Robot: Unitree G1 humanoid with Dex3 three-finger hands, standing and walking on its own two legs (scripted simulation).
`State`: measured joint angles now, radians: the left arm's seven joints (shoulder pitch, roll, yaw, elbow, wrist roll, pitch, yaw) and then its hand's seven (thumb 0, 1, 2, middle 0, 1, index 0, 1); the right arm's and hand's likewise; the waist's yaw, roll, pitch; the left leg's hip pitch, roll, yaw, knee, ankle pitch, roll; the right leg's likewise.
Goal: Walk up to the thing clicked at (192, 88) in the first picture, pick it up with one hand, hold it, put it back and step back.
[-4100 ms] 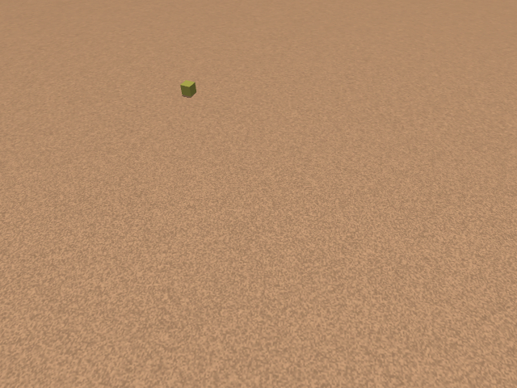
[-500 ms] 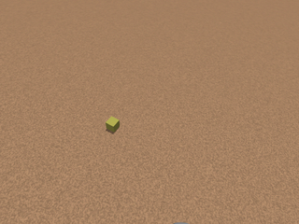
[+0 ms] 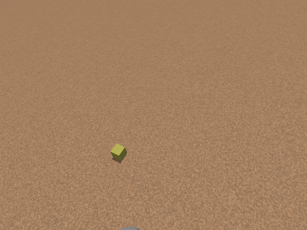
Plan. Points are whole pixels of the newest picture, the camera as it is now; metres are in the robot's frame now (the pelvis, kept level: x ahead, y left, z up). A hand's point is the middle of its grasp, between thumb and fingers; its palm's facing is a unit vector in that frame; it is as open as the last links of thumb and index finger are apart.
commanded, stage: walk up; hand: left
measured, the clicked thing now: (118, 152) +0.78 +0.36 -0.74
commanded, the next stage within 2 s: none
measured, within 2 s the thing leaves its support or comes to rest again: neither
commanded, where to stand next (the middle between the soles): +0.45 +0.05 m, yaw +2 degrees
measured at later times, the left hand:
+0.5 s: hand (59, 224) +0.18 +0.33 -0.16, palm faces +0.01 -0.95 -0.32, open 7.4 cm
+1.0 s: hand (81, 166) +0.35 +0.29 -0.12, palm faces +0.02 -0.91 -0.42, open 7.4 cm
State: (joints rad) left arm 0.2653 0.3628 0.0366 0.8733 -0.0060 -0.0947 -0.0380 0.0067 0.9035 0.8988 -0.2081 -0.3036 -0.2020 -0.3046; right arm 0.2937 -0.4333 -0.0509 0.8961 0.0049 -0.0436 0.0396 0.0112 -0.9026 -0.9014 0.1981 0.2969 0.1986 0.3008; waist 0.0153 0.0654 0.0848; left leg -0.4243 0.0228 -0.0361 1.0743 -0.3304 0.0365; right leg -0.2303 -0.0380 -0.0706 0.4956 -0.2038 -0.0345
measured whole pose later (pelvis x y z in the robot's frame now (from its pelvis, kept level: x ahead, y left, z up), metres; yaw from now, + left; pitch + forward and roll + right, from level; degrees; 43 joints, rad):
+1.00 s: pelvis +0.30 +0.02 +0.00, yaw +1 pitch -4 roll +1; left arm 0.30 0.37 0.03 0.86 0.00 -0.09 -0.03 0.01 0.90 0.90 -0.21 -0.30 -0.20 -0.30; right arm 0.30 -0.43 -0.05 0.88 0.00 -0.03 0.04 0.01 -0.90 -0.90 0.20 0.30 0.20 0.30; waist 0.01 0.07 0.09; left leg -0.44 0.03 -0.03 1.03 -0.36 0.03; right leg -0.23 -0.04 -0.06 0.50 -0.21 -0.02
